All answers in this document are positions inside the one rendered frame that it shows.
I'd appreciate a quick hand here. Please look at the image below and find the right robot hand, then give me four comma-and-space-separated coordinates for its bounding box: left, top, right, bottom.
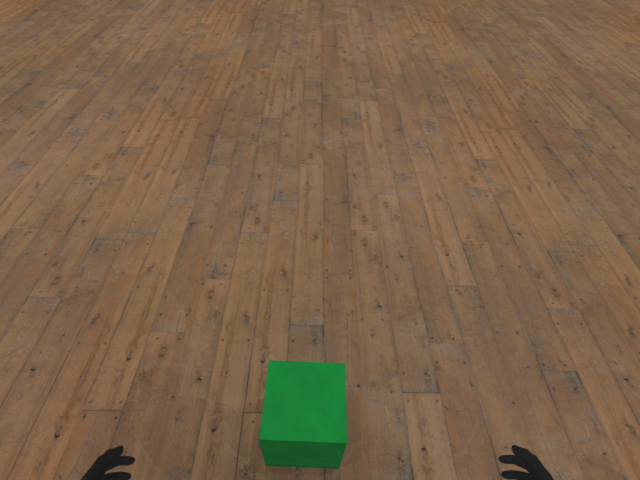
499, 445, 553, 480

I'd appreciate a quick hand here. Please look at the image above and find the left robot hand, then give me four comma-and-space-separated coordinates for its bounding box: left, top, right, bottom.
81, 446, 135, 480

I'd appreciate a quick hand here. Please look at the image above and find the carton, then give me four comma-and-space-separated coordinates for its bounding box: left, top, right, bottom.
259, 360, 347, 469

